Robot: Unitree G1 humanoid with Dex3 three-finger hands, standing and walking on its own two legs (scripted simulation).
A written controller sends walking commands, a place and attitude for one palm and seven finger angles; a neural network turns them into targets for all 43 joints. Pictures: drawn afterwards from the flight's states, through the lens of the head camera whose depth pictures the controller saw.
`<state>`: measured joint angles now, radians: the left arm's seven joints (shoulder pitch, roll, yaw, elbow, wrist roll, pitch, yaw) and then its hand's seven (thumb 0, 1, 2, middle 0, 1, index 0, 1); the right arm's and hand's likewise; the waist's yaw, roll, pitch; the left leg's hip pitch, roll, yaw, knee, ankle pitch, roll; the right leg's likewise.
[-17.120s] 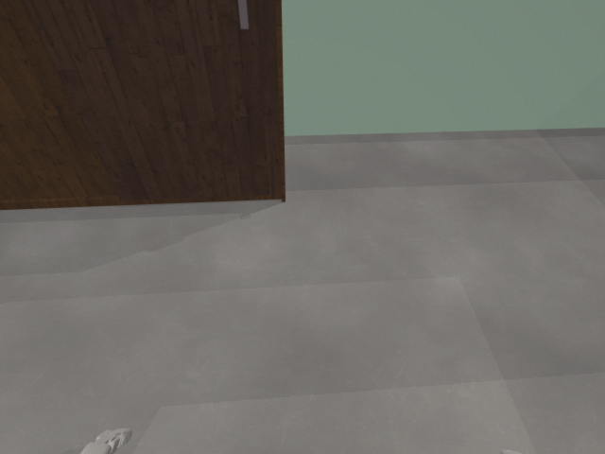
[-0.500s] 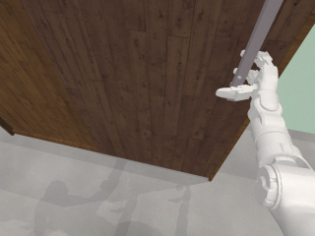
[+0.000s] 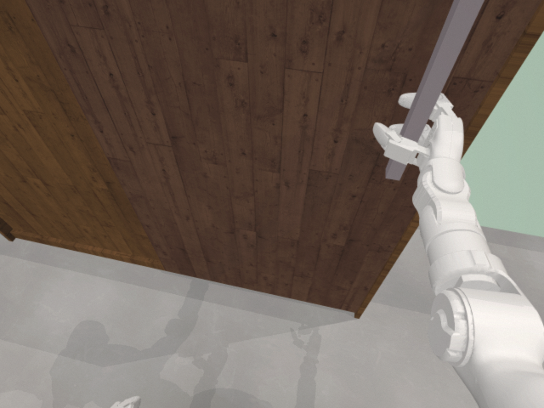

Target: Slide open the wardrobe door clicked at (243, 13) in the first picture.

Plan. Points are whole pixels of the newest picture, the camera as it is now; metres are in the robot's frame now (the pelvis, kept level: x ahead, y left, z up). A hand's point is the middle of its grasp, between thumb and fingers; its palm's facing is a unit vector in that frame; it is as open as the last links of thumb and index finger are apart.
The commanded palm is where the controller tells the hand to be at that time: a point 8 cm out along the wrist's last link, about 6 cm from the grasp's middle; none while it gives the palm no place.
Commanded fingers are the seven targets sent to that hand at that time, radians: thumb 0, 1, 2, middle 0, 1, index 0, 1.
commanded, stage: grip the handle and tug to test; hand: right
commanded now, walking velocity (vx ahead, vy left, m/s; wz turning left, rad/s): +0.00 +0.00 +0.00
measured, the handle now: (423, 91) +0.53 -0.13 +0.21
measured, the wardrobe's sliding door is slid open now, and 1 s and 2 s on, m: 0.00 0.00 0.01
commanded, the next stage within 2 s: tug the door sideways, standing still in 0.90 s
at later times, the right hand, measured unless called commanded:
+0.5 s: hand (397, 139) +0.48 -0.10 +0.16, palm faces +0.12 +0.99 +0.00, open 5.7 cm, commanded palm +0.44 -0.15 +0.15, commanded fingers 0.00 -0.90 -0.90 0.45 1.40 0.45 1.40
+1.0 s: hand (396, 142) +0.48 -0.10 +0.16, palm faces +0.10 +1.00 +0.02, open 6.0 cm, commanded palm +0.43 -0.15 +0.15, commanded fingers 0.00 -0.90 -0.90 0.45 1.40 0.45 1.40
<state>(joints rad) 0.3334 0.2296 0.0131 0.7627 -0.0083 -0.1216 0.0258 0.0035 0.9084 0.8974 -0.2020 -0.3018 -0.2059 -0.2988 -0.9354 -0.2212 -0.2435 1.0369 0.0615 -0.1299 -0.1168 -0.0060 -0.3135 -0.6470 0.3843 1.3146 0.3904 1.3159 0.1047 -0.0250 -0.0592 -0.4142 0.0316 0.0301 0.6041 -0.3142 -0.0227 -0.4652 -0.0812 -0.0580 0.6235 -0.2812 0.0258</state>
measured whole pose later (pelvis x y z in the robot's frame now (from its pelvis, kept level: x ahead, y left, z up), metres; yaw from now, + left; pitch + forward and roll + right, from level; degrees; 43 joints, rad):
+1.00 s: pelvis +0.03 +0.00 +0.01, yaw +2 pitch +6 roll +0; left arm 0.31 0.23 0.03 0.72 -0.03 -0.09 0.03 0.01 0.91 0.90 -0.20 -0.30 -0.20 -0.30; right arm -0.63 -0.16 -0.19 0.60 0.11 0.02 -0.11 0.01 -0.74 -0.76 0.27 1.37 0.30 1.35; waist 0.06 -0.03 -0.07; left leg -0.29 0.02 0.00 0.51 -0.31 -0.02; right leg -0.32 -0.09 -0.09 0.52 -0.29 0.03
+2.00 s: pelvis +0.01 +0.01 +0.00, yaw -3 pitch +7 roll +1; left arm 0.33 0.21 0.03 0.83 0.00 -0.21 0.01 0.00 0.91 0.90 -0.20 -0.30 -0.20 -0.30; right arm -0.92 -0.11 -0.06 0.92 0.11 -0.07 -0.26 0.00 -0.74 -0.82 0.28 1.36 0.25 1.40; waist 0.05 -0.03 -0.04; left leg -0.38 0.04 0.07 0.59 -0.33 -0.02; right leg -0.45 -0.06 0.00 0.61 -0.27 0.04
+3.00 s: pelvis +0.11 +0.18 +0.00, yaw -12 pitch -1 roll +0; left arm 0.05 0.24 0.02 0.63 -0.06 -0.10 0.08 0.01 0.91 0.90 -0.20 -0.30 -0.21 -0.30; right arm -0.61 -0.17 -0.02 0.29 0.11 0.02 -0.19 -0.03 -0.72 -0.85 0.39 1.39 0.15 1.38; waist -0.08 -0.09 0.20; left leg -0.34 0.09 0.09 0.66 -0.29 -0.02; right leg -0.36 -0.09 0.00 0.88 -0.52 0.03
